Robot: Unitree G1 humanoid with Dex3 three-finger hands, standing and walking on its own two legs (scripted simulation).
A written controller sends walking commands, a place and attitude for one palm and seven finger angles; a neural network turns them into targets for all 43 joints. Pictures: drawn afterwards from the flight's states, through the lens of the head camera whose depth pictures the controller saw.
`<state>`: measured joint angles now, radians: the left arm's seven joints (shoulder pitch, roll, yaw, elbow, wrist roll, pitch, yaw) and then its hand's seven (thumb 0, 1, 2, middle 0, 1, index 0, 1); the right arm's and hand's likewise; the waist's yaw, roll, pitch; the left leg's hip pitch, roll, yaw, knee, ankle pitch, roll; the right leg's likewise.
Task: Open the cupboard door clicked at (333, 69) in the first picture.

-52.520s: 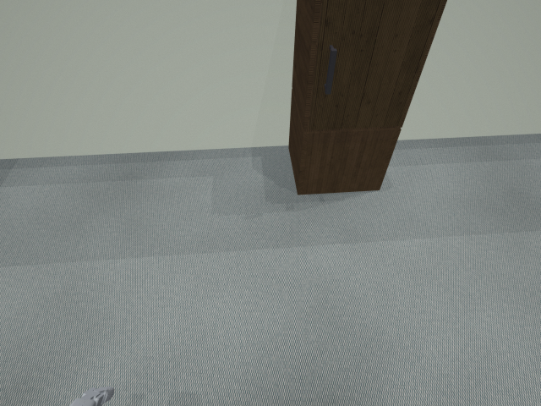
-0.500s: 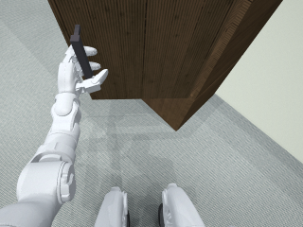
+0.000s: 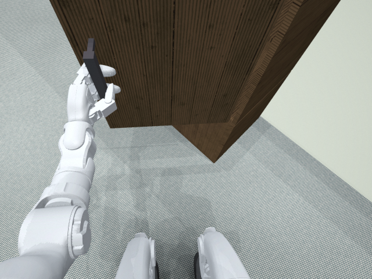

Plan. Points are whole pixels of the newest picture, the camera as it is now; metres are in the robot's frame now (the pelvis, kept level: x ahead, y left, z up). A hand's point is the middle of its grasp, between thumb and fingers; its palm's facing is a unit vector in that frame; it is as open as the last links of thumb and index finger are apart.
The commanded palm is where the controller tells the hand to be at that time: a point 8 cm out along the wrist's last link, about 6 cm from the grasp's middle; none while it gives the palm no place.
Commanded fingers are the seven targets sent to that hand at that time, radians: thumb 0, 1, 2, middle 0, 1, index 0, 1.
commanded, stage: pull the door open along its arc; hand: left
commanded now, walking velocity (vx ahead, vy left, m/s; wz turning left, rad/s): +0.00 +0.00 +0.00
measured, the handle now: (100, 77) +0.54 +0.16 +0.05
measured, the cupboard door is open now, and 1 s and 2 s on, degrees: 50 89 85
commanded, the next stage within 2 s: open thumb and fingers to let go in 0.92 s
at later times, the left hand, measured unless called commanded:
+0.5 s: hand (139, 163) +0.34 +0.07 +0.04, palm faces +0.24 -0.97 +0.05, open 6.1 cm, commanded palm +0.28 +0.14 +0.04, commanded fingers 0.00 0.90 0.90 -0.40 -1.35 -0.40 -1.35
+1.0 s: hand (175, 196) +0.27 +0.01 +0.04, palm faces +0.30 -0.95 -0.04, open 5.9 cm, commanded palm +0.23 +0.06 +0.04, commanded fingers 0.00 0.90 0.90 -0.40 -1.35 -0.40 -1.35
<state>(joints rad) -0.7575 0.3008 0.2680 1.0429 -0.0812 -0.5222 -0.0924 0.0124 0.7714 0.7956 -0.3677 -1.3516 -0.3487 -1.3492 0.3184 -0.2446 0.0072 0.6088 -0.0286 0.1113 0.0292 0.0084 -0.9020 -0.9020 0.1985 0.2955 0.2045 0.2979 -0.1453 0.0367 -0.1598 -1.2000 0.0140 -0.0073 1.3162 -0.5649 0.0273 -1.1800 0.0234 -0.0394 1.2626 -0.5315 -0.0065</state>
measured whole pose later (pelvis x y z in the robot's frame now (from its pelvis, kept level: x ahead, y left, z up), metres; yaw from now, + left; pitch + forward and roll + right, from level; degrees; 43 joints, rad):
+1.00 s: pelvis +0.02 -0.06 +0.02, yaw +5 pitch +19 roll +2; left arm 0.26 -0.07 -0.28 0.17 0.12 -0.43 0.50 0.03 0.69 0.74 -0.30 -1.31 -0.39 -1.35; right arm 0.19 -0.19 -0.01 0.56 -0.08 -0.07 0.03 0.02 -0.90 -0.90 0.20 0.30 0.20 0.30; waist -0.03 0.02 -0.21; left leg -0.98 0.00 -0.06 1.19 -0.55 -0.06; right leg -0.98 0.01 -0.09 1.23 -0.58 -0.10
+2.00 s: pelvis +0.00 -0.03 +0.01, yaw +4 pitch +18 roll +0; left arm 0.14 -0.06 -0.31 0.20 0.13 -0.35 0.48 -0.01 -0.49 0.30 -0.28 -0.47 -0.27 -0.55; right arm 0.17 -0.17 0.02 0.54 -0.07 -0.08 0.04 0.02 -0.90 -0.90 0.20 0.30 0.20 0.30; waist -0.02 0.02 -0.20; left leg -1.03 -0.02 -0.06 1.27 -0.55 -0.02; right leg -1.02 -0.01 -0.09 1.26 -0.57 -0.05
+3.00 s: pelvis +0.00 -0.01 -0.01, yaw +3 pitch +20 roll -2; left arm 0.57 0.13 -0.17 -0.20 -0.07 -0.45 -0.05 -0.01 -0.50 0.30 -0.14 -0.30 -0.16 -0.30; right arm 0.21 -0.20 0.00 0.37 -0.01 -0.02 -0.01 0.02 -0.90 -0.90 0.20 0.30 0.20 0.30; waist 0.01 0.03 -0.19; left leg -1.12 -0.02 -0.04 1.40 -0.62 0.01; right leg -1.09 -0.01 -0.07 1.37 -0.61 -0.02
